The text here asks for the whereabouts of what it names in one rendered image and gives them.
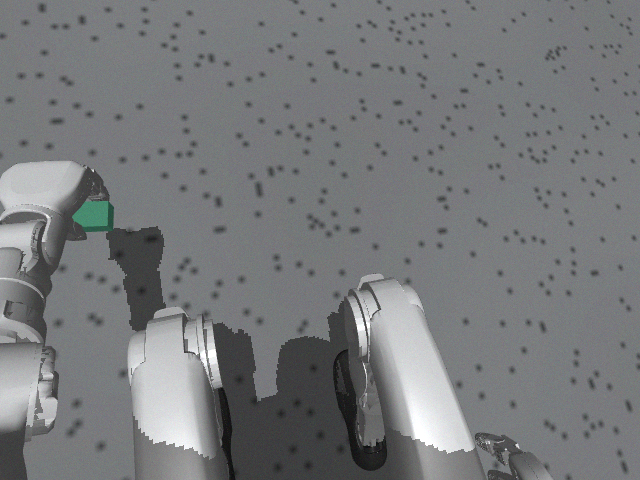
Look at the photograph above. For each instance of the right robot foot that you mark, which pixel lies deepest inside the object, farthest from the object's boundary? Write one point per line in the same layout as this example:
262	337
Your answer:
366	457

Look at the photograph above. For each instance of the left robot arm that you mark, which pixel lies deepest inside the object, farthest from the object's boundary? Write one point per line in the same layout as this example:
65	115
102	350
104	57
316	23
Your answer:
32	240

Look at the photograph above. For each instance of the small box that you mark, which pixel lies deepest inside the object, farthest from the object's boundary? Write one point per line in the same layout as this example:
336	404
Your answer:
95	216

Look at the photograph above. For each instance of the left robot foot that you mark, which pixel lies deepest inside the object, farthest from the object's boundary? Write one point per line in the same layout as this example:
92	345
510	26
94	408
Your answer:
227	432

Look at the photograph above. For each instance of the right robot hand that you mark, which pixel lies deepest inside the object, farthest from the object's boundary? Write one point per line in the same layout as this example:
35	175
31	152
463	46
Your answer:
523	465

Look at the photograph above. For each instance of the left robot hand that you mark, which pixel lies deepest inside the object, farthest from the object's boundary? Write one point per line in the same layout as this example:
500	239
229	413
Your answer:
61	186

